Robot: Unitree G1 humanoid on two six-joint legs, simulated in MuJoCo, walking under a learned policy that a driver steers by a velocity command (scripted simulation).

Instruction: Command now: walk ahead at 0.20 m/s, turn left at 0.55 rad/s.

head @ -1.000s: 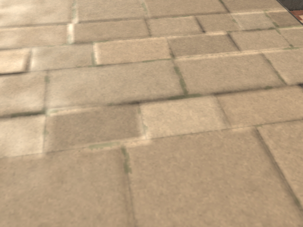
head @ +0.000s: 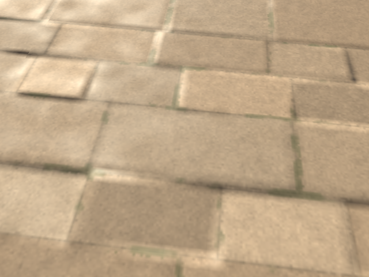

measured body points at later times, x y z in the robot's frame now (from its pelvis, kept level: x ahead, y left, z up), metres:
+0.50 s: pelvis +0.12 -0.01 +0.01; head +0.14 -0.01 +0.46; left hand +0.18 +0.28 -0.10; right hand +0.33 -0.24 -0.09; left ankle +0.14 +0.08 -0.72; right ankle +0.17 -0.15 -0.72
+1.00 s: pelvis +0.15 -0.03 +0.01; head +0.16 -0.02 +0.46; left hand +0.21 +0.25 -0.11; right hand +0.35 -0.24 -0.10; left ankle +0.14 +0.09 -0.72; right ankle +0.17 -0.15 -0.72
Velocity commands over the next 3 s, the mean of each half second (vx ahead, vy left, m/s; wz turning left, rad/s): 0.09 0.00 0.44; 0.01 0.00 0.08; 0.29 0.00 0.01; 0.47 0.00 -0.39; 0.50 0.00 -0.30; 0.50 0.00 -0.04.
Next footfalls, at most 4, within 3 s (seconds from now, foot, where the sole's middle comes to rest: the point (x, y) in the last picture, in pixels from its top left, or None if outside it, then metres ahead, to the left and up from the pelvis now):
0.02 left None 0.18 0.09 -0.76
0.50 right None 0.21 -0.14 -0.76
1.72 right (209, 236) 0.60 -0.05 -0.76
2.22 left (161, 174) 0.86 0.15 -0.76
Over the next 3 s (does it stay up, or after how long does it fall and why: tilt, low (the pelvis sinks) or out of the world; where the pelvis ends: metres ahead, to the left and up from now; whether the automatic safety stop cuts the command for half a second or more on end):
stays up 1.08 -0.05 0.03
